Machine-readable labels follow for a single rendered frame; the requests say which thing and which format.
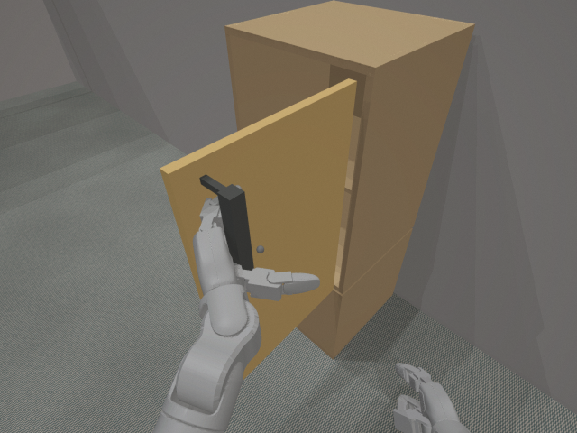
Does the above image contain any cupboard door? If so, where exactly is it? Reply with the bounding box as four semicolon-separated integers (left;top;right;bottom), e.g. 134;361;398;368
160;78;357;380

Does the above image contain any handle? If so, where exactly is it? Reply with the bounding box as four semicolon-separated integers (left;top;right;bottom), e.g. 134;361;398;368
200;175;254;281

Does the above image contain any left robot forearm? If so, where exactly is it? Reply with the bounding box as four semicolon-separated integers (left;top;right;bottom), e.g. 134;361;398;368
152;284;261;433

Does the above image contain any robot right hand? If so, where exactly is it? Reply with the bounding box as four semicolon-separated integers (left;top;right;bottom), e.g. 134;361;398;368
393;363;461;433

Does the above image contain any robot left hand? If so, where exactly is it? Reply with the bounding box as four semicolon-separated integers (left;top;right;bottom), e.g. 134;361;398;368
193;185;320;301

